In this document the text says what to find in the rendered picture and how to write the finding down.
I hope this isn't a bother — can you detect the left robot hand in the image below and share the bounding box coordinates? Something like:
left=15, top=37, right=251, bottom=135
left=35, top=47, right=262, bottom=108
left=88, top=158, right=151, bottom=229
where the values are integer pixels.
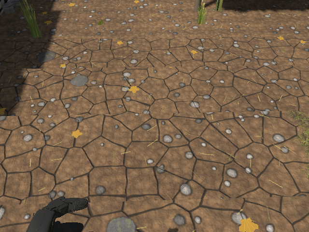
left=26, top=196, right=94, bottom=232

